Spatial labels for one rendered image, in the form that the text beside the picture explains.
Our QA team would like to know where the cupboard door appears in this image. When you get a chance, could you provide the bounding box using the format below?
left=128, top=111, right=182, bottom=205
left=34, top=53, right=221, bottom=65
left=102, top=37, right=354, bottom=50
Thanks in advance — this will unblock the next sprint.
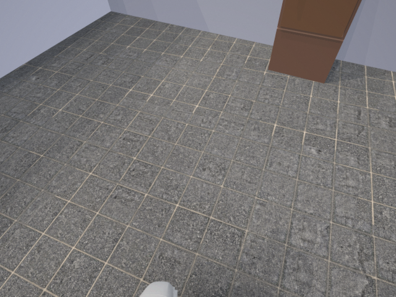
left=280, top=0, right=358, bottom=37

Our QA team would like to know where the left robot thigh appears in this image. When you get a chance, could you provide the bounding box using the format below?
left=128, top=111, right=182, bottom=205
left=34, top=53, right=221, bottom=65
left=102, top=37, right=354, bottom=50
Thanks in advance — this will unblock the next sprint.
left=139, top=282, right=178, bottom=297

